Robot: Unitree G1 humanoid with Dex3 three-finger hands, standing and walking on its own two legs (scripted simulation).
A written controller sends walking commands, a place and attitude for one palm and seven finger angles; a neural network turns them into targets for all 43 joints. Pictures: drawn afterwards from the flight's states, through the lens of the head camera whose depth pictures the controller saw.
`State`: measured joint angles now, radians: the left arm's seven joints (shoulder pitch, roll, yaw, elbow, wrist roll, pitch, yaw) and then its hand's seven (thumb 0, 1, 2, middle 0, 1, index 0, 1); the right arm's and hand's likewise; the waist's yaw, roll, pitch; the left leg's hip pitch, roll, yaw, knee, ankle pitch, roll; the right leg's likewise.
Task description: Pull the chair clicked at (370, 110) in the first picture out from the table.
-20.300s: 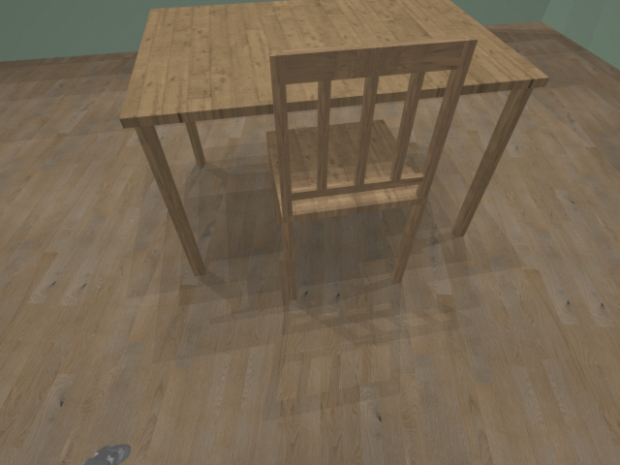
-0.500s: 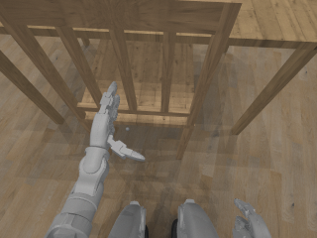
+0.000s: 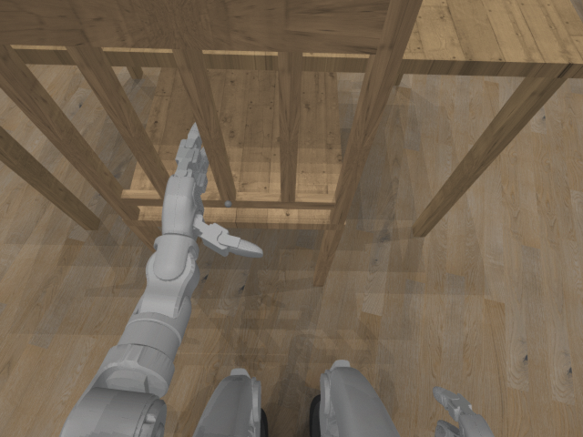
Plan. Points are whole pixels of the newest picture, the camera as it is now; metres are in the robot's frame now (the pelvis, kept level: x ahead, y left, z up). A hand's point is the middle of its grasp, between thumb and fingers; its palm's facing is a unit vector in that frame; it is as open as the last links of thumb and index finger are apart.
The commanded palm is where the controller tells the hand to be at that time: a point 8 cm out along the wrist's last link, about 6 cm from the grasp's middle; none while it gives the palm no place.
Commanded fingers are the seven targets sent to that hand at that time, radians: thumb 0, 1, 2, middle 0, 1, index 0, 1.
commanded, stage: push the fingers through the gap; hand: left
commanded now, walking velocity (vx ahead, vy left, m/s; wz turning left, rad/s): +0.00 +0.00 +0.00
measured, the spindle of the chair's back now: (213, 140) +0.51 +0.10 +0.05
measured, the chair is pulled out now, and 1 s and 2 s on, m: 0.00 0.00 0.00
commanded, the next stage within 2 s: hook a spindle and tug to test in 0.98 s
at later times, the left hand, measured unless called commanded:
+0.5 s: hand (233, 174) +0.47 +0.07 +0.02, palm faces -0.05 -1.00 -0.05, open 16.9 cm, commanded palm +0.45 +0.13 +0.02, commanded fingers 0.00 -0.50 0.30 -0.06 -0.08 -0.06 -0.08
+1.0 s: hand (234, 170) +0.47 +0.07 +0.02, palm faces -0.04 -1.00 -0.05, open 17.0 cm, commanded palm +0.45 +0.12 +0.02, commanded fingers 0.00 -0.50 0.30 -0.06 -0.08 -0.06 -0.08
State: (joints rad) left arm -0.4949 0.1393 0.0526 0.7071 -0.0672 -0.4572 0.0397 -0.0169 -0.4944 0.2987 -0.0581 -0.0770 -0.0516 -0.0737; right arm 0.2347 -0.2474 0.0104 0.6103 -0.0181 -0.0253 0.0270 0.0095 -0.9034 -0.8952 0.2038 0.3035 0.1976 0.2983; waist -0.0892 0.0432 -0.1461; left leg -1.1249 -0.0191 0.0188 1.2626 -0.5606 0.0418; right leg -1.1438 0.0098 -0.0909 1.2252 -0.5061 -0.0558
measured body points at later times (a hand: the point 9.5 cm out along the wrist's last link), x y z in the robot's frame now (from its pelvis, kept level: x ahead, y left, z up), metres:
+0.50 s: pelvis +0.00 +0.00 +0.00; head +0.14 -0.01 +0.42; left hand +0.46 +0.13 +0.03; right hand +0.06 -0.26 -0.14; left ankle +0.01 +0.09 -0.62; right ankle +0.04 -0.09 -0.62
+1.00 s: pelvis +0.00 +0.00 +0.00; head +0.14 +0.00 +0.42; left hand +0.47 +0.13 +0.03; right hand +0.05 -0.25 -0.13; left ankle +0.01 +0.09 -0.62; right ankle +0.04 -0.09 -0.62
